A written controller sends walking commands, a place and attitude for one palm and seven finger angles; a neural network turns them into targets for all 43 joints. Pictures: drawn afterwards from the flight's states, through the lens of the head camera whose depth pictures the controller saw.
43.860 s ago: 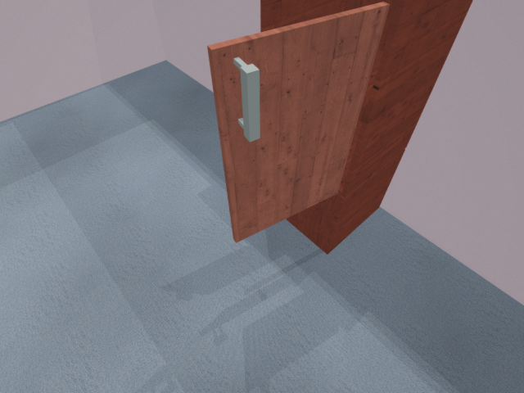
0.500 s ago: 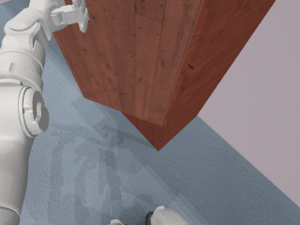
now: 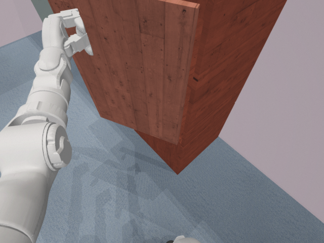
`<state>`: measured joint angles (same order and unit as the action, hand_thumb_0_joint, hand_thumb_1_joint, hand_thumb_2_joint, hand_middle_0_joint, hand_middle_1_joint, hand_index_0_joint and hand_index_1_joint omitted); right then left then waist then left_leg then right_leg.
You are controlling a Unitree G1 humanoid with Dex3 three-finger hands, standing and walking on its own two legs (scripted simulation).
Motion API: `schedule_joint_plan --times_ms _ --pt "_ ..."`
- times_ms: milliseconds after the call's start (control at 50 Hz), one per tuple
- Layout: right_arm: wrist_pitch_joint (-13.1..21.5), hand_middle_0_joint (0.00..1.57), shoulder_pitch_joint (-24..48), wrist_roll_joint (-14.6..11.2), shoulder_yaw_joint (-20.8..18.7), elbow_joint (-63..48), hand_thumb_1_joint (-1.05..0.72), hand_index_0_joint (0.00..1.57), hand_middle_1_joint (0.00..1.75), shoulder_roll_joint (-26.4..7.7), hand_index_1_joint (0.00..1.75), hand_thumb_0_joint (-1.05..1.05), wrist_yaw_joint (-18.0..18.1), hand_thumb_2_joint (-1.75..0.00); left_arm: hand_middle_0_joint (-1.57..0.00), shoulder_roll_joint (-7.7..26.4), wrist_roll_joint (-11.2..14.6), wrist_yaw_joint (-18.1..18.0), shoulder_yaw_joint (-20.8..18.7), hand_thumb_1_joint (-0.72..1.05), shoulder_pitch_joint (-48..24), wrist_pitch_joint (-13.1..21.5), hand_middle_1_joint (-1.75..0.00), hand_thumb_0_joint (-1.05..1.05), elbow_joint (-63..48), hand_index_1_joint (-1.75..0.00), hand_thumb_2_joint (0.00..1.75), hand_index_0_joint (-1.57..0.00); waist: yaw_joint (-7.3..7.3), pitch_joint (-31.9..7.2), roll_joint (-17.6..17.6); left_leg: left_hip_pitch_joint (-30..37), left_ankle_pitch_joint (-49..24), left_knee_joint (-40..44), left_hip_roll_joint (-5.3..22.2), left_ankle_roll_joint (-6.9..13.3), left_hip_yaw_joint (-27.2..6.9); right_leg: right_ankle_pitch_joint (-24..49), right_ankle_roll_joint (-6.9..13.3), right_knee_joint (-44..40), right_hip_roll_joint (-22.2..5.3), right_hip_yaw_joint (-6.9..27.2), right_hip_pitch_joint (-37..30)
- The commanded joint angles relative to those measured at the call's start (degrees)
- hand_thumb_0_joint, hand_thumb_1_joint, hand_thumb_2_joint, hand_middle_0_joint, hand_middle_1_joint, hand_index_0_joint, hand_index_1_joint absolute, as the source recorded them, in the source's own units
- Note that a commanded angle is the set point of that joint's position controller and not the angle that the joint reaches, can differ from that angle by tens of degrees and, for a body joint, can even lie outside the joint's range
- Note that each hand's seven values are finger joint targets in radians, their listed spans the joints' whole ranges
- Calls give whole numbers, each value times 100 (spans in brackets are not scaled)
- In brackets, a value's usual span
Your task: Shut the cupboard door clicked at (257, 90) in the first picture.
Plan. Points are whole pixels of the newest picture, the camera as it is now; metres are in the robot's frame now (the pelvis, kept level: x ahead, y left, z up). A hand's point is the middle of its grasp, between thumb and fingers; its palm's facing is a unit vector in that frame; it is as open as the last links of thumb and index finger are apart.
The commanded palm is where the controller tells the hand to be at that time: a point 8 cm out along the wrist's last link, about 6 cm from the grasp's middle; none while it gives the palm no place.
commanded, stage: pull the fist back off the door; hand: left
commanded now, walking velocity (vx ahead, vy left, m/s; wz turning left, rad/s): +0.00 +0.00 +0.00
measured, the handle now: (57, 22) +0.66 +0.18 +0.17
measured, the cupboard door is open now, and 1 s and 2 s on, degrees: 25 25 25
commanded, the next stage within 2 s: draw the hand back to the body in 0.36 s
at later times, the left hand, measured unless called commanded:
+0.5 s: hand (85, 56) +0.50 +0.10 +0.18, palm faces -0.06 -1.00 +0.01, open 3.1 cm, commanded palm +0.47 +0.16 +0.18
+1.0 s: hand (33, 111) +0.36 +0.18 +0.19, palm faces -0.04 -1.00 -0.03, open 3.1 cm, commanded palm +0.32 +0.23 +0.19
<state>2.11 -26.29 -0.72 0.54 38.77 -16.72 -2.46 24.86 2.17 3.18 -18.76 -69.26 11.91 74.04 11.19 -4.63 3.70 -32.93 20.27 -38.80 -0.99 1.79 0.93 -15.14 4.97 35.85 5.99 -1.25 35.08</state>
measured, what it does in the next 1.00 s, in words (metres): stands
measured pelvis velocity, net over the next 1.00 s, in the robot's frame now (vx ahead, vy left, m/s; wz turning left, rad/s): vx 0.00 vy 0.03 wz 0.03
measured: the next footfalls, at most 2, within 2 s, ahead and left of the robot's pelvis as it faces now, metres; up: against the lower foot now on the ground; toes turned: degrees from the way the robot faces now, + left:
none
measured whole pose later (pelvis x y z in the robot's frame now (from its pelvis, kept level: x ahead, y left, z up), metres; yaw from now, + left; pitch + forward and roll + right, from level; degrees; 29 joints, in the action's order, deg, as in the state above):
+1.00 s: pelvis +0.00 +0.03 +0.02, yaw +2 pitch +1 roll -1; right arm 2.6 -12.3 -4.8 1.2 34.9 -15.6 2.5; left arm 12.9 11.9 8.4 -6.7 -22.6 -5.7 16.9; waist -0.7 -4.1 3.5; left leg -13.0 18.2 -30.6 -4.1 4.2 0.2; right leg -14.8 2.5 29.6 3.1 -1.2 15.3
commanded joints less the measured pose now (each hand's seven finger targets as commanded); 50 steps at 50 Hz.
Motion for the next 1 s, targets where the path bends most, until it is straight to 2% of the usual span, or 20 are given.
schedule_joint_plan --times_ms 0,60,120,140,180,240,340,400,460,500,520,540,620,680,700,820,840,900,960,980 --pt "119 20 -699 -90 -326 -315 -90 20 30 -917 30 0 35 -90 -130 648 255 153 297 90 -2242 -76 -150 0 -677 -150 90 -130 18 -1779 -711 146 -574 428 -49 102 -68 1333 -537 -688 -540 639 -1843" --pt "182 20 -615 -89 -299 -321 -90 20 30 -891 30 0 95 -90 -130 631 429 137 263 90 -2659 -6 -150 0 -1139 -150 90 -130 12 -1802 -473 380 -581 458 -63 115 -93 1134 -491 -730 -524 608 -1768" --pt "313 20 -497 -79 -323 -382 -90 20 30 -834 30 0 142 -90 -130 737 550 3 167 90 -2983 443 -150 0 -2098 -150 90 -130 -98 -2234 -345 730 -822 484 -64 135 -95 1306 -455 -650 -488 557 -2019" --pt "352 20 -411 -58 -309 -343 -90 20 30 -805 30 0 151 -90 -130 862 488 -40 100 90 -3020 593 -150 0 -2328 -150 90 -130 -171 -2472 -59 916 -924 470 -70 112 -111 1434 -425 -577 -468 561 -2071" --pt "408 20 -369 -52 -298 -314 -90 20 30 -758 30 0 161 -90 -130 697 392 -105 274 90 -2958 738 -150 0 -2453 -150 90 -130 -166 -2572 11 1156 -1045 452 -58 104 -136 1481 -415 -496 -434 450 -1919" --pt "408 20 -340 -82 -294 -257 -90 20 30 -776 30 0 177 -90 -130 778 283 -145 221 90 -2403 611 -150 0 -2036 -150 90 -130 -230 -2312 -232 1058 -1010 530 -34 100 -159 1379 -424 -494 -434 392 -1865" --pt "432 20 -233 -125 -288 -281 -90 20 30 -753 30 0 200 -90 -130 104 357 -109 675 90 -2410 293 -150 0 -2020 -150 90 -130 -180 -2093 -79 1596 -1379 600 19 47 -256 1476 -380 -504 -394 204 -1422" --pt "469 20 -219 -98 -278 -264 -90 20 30 -762 30 0 206 -90 -130 -187 533 -137 737 90 -2306 188 -150 0 -1870 -150 90 -130 -161 -1868 -434 1654 -1496 624 59 21 -331 1449 -367 -532 -354 130 -1283" --pt "497 20 -252 -79 -271 -199 -90 20 30 -771 30 0 208 -90 -130 -139 588 -184 611 90 -2355 194 -150 0 -1717 -150 90 -130 -169 -1749 -643 1551 -1550 642 55 15 -340 1497 -362 -509 -363 122 -1314" --pt "486 20 -208 -66 -278 -318 -90 20 30 -767 30 0 189 -90 -130 230 515 -208 197 90 -1602 250 -150 0 -1807 -150 90 -130 -484 -2024 -715 1502 -1827 647 36 7 -287 1775 -315 -391 -380 124 -1681" --pt "463 20 -161 -69 -276 -402 -90 20 30 -764 30 0 186 -90 -130 250 511 -191 180 90 -1224 308 -150 0 -2008 -150 90 -130 -603 -2196 -454 1632 -2109 638 32 -8 -240 1968 -301 -341 -397 122 -1799" --pt "451 20 -110 -71 -256 -452 -90 20 30 -729 30 0 177 -90 -130 400 452 -183 40 90 -937 351 -150 0 -2164 -150 90 -130 -705 -2309 -464 1689 -2346 631 45 -30 -254 2125 -287 -273 -402 112 -1906" --pt "365 20 179 -128 -298 -808 -90 20 30 -663 30 0 130 -90 -130 333 413 -5 146 90 393 326 -150 0 -3563 -150 90 -130 -1038 -2623 -326 2006 -3264 629 118 -41 -140 2727 -285 -236 -412 137 -2418" --pt "305 20 578 -251 -305 -988 -90 20 30 -602 30 0 176 -90 -130 29 644 235 419 90 669 -29 -150 0 -4711 -150 90 -130 -984 -2281 -528 2154 -3344 730 177 10 -90 2922 -341 -428 -401 161 -2572" --pt "305 20 701 -276 -312 -1045 -90 20 30 -579 30 0 201 -90 -130 -169 718 316 632 90 614 -157 -150 0 -5185 -150 90 -130 -949 -2191 -486 2284 -3343 775 198 21 -118 2867 -351 -489 -403 138 -2548" --pt "367 20 1318 -367 -224 -1115 -90 20 30 -489 30 0 448 -90 -130 -422 959 460 1045 90 1245 -859 -150 0 -6684 -150 90 -130 -927 -1623 -54 2800 -2927 990 225 0 -262 2136 -344 -789 -431 57 -2278" --pt "388 20 1434 -371 -183 -1106 -90 20 30 -454 30 0 458 -90 -130 -410 975 450 1001 90 1402 -969 -150 0 -6757 -150 90 -130 -962 -1503 97 2795 -2764 1035 202 -38 -304 1993 -329 -804 -438 37 -2199" --pt "363 20 1716 -386 -100 -1166 -90 20 30 -441 30 0 491 -90 -124 -516 992 480 1093 90 2144 -1344 -144 0 -6899 -144 90 -124 -1053 -1221 -117 2649 -2233 1199 159 -87 -390 1601 -286 -856 -460 -37 -2253" --pt "281 20 1992 -401 -36 -1303 -90 20 30 -431 30 0 518 -90 -116 -379 1099 549 870 90 2919 -1728 -135 0 -7161 -135 90 -116 -1205 -1189 -331 2553 -2003 1253 88 -80 -362 1562 -279 -877 -511 -37 -2473" --pt "310 20 2046 -258 -34 -1421 -90 20 30 -261 30 0 506 -90 -113 -402 629 117 1279 90 2940 -1116 -132 0 -8109 -132 90 -113 -1073 -617 -355 2424 -1710 1488 89 -89 -322 1247 -325 -1167 -556 148 -2350"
